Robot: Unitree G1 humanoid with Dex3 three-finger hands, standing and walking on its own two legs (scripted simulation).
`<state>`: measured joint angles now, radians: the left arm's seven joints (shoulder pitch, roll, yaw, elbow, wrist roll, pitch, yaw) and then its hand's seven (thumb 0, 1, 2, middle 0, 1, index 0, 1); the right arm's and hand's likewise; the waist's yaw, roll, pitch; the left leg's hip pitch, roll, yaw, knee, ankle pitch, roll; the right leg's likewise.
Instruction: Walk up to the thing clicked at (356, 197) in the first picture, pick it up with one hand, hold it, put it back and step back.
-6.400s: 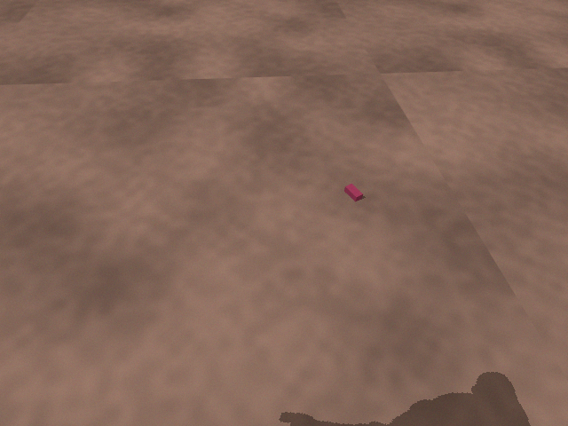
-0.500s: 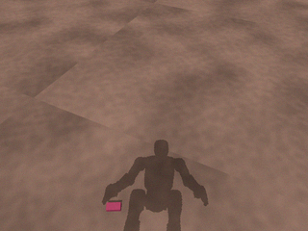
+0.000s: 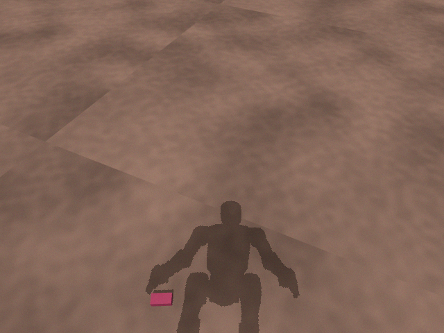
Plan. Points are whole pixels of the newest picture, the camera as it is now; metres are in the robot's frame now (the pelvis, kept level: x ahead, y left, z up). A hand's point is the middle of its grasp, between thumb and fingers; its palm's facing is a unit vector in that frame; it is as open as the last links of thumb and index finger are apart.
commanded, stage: stand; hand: left
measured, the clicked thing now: (161, 299) +0.40 +0.23 -0.77
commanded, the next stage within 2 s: none
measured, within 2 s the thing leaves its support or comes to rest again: neither
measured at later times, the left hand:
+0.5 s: hand out of the picture +0.09 +0.25 -0.16, palm faces -0.02 -0.94 -0.34, open 7.3 cm
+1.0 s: hand out of the picture +0.09 +0.26 -0.16, palm faces -0.02 -0.94 -0.34, open 7.3 cm
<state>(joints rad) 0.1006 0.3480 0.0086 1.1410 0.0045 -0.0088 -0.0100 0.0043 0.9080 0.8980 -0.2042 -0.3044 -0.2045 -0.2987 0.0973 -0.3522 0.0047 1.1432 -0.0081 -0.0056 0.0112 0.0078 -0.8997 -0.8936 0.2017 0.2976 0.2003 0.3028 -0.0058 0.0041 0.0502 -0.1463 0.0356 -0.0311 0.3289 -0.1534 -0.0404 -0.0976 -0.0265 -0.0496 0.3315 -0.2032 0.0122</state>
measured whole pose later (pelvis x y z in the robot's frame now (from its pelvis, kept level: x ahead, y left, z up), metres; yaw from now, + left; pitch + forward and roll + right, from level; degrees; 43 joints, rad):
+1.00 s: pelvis +0.01 +0.00 +0.00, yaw -1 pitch -2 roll +0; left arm 0.11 0.35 0.01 1.13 0.01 -0.01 -0.01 0.00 0.91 0.90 -0.20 -0.30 -0.20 -0.30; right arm 0.10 -0.35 0.01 1.13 -0.01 -0.01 0.01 0.01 -0.90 -0.89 0.20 0.30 0.20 0.30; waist 0.00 0.00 0.05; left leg -0.12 0.04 -0.02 0.32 -0.17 -0.04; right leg -0.08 -0.03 -0.04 0.32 -0.21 0.01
